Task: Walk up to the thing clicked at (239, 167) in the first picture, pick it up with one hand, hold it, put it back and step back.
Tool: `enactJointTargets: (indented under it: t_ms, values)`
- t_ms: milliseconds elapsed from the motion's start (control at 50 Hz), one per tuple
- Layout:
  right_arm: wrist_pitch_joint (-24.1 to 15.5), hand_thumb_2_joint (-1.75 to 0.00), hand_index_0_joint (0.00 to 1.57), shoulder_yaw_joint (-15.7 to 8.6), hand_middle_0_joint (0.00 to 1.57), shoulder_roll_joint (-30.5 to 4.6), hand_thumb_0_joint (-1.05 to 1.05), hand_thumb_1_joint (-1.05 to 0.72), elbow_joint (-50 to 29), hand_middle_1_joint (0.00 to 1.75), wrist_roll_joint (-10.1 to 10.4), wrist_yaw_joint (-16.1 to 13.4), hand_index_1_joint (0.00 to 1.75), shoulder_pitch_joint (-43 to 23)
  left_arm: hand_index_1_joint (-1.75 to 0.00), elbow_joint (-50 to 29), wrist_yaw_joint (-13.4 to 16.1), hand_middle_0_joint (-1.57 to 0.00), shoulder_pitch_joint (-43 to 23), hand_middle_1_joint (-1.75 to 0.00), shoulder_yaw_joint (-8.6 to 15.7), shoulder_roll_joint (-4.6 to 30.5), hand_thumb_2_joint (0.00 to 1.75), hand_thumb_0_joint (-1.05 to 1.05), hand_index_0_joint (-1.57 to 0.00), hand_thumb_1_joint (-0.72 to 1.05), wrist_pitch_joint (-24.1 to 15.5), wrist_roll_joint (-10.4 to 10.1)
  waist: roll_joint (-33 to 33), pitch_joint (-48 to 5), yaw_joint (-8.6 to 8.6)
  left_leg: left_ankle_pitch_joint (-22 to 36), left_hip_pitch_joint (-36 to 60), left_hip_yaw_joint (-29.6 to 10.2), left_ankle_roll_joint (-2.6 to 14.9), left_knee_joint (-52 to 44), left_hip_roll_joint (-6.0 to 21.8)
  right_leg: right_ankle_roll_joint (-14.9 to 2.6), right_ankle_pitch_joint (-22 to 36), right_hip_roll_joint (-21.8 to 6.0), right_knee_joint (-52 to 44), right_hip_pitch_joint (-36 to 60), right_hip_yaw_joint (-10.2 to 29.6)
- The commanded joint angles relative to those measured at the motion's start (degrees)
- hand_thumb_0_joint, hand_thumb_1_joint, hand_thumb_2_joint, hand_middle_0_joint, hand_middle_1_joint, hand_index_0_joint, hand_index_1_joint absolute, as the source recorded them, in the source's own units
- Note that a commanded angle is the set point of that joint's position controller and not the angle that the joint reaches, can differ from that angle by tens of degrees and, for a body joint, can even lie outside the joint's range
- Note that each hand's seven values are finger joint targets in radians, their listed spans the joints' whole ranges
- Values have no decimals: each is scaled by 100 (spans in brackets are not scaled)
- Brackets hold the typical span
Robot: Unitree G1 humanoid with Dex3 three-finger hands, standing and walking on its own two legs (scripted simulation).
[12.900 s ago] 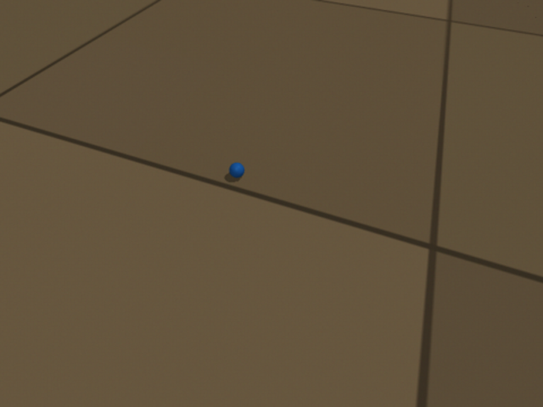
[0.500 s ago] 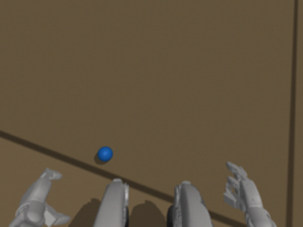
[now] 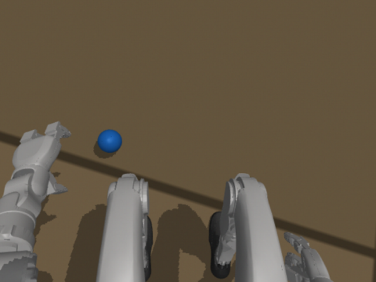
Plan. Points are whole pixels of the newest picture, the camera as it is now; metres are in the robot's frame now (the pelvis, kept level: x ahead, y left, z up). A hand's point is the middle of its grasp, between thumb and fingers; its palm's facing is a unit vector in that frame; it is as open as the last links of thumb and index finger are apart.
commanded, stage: rise first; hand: left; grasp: from above
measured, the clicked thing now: (110, 141) +0.46 +0.26 -0.39
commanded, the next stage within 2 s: approach in 1.36 s
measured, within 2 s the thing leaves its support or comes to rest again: neither
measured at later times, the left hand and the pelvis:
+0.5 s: hand (69, 152) +0.38 +0.31 -0.22, palm faces -0.48 -0.09 -0.88, open 14.2 cm; pelvis -0.01 +0.01 -0.06, yaw -2 degrees
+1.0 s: hand (79, 147) +0.41 +0.30 -0.26, palm faces -0.46 -0.06 -0.88, open 14.1 cm; pelvis +0.00 +0.01 -0.08, yaw -2 degrees
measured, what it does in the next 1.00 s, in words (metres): lowers itself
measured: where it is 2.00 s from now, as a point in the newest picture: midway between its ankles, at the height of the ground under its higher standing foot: (181, 257)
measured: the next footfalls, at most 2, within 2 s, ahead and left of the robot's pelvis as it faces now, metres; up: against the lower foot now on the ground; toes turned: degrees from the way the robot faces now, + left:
none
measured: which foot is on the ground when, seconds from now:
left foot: down 0.00-1.00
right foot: down 0.00-1.00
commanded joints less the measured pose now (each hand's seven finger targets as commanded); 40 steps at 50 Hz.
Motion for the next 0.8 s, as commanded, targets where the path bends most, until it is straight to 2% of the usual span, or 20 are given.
enactJointTargets:
  t_ms: [0,40,60,80,100,160,180,220,260,320,440,460,480,500,520,540,600,700,760,780]
  values:
    - [-69,-90,20,-371,20,-1122,0,-88,-378,30,-9,-13,30,686,-105,-569,413,-5,-1459,-104,349,1707,104,0,-5,-55,-238,299,595,-3454,-94,-2,2297,176,166,-1453,-264,-203,24,344,-1289,1590,-188]
    - [2,-90,20,-351,20,-1185,0,-89,-312,30,-31,-1,30,708,-103,-354,542,-5,-1633,-103,390,1902,104,0,-5,-56,-269,516,803,-3493,-112,139,2356,149,136,-1342,-259,-226,157,335,-1094,1397,-229]
    - [23,-90,20,-395,20,-1229,0,-89,-302,30,-49,8,30,782,-103,-511,592,-5,-1782,-102,328,1802,104,0,-5,-56,-286,591,892,-3624,-134,371,2512,133,117,-1285,-259,-240,363,336,-1008,1311,-264]
    - [53,-90,20,-308,20,-1184,0,-90,-227,30,-64,27,30,788,-102,26,639,-6,-1591,-102,296,1762,103,0,-6,-55,-256,651,811,-3366,-192,399,2341,122,123,-1215,-261,-241,382,333,-937,1203,-285]
    - [72,-90,20,-342,20,-1222,0,-89,-215,30,-84,46,30,840,-101,-1,695,-6,-1673,-101,274,1701,105,0,-5,-57,-259,704,844,-3355,-220,529,2353,106,111,-1209,-270,-247,495,326,-875,1142,-306]
    - [130,-90,20,-314,20,-1265,0,-90,-177,30,-137,95,30,843,-100,158,820,-6,-1958,-99,352,1996,104,0,-5,-56,-257,944,1035,-3299,-203,362,2306,64,115,-1174,-263,-256,386,321,-743,970,-346]
    - [142,-90,20,-316,20,-1288,0,-90,-148,30,-161,114,30,857,-99,220,849,-6,-2043,-99,282,1937,104,0,-5,-56,-252,1021,1112,-3353,-225,429,2333,66,99,-1133,-258,-261,451,319,-661,928,-360]
    - [139,-90,20,-330,20,-1340,0,-90,-167,30,-180,147,30,863,-100,361,874,-6,-2144,-99,180,1766,104,0,-5,-56,-255,1110,1188,-3353,-324,544,2405,-8,80,-1075,-242,-243,558,307,-516,705,-415]
    - [162,-90,20,-315,20,-1341,0,-90,-96,30,-208,178,30,873,-99,554,945,-6,-2127,-98,243,1917,103,0,-6,-56,-259,1203,1211,-3243,-295,456,2318,-23,82,-1044,-240,-246,496,303,-454,616,-426]
    - [172,-90,20,-313,20,-1336,0,-90,-128,30,-257,217,30,884,-99,556,1019,-7,-2427,-99,145,1818,102,0,-7,-54,-285,1341,1170,-3273,-396,465,2230,14,101,-897,-257,-236,525,296,-416,545,-417]
    - [197,-90,20,-291,20,-1315,0,-90,-31,30,-367,261,30,922,-99,806,1211,-8,-2722,-99,254,2103,100,0,-8,-53,-362,1600,990,-3253,-472,391,1838,156,159,-568,-287,-231,454,320,-356,584,-383]
    - [181,-90,20,-281,20,-1297,0,-90,-58,30,-381,275,30,897,-98,765,1220,-8,-2769,-98,97,1884,101,0,-8,-54,-386,1605,1075,-3321,-488,520,1946,167,146,-526,-283,-223,564,311,-322,578,-377]
    - [159,-90,20,-261,20,-1305,0,-90,-69,30,-388,287,30,872,-99,685,1244,-8,-2922,-100,110,1934,100,0,-8,-53,-412,1640,1140,-3390,-483,585,1944,186,154,-470,-290,-220,616,317,-285,556,-375]
    - [178,-90,20,-279,20,-1347,0,-90,26,30,-411,287,30,943,-99,894,1284,-8,-2772,-100,305,2225,100,0,-8,-53,-397,1693,1072,-3384,-462,612,1915,196,156,-417,-284,-223,629,328,-265,617,-377]
    - [177,-90,20,-269,20,-1325,0,-90,-3,30,-415,290,30,946,-99,821,1310,-8,-2876,-100,194,2087,100,0,-8,-53,-425,1711,1067,-3476,-478,679,1896,219,156,-351,-290,-223,693,335,-241,628,-370]
    - [189,-90,20,-280,20,-1348,0,-91,41,30,-435,303,30,987,-99,918,1356,-8,-2849,-99,307,2212,100,0,-8,-54,-430,1773,1075,-3465,-496,709,1856,210,161,-317,-282,-218,718,336,-187,618,-382]
    - [184,-90,20,-264,20,-1320,0,-90,29,30,-477,311,30,942,-100,1045,1432,-7,-3030,-100,159,2051,101,0,-7,-54,-445,1864,1089,-3355,-541,562,1750,210,165,-275,-288,-231,581,350,-149,412,-398]
    - [179,-90,20,-268,20,-1342,0,-90,67,30,-532,339,30,1028,-101,1137,1537,-7,-2950,-101,362,2225,101,0,-7,-55,-399,1890,1084,-3581,-522,844,1748,254,179,-128,-301,-210,830,345,-22,585,-410]
    - [154,-90,20,-244,20,-1318,0,-91,38,30,-534,354,30,954,-100,1335,1522,-8,-2983,-100,128,1934,101,0,-8,-54,-328,1844,1068,-3368,-579,749,1700,243,178,-105,-295,-219,757,343,-18,388,-404]
    - [140,-90,20,-247,20,-1352,0,-90,58,30,-541,355,30,990,-101,1351,1520,-7,-3039,-101,198,2006,101,0,-7,-54,-319,1838,1090,-3315,-636,726,1678,207,181,-108,-287,-199,747,327,34,329,-428]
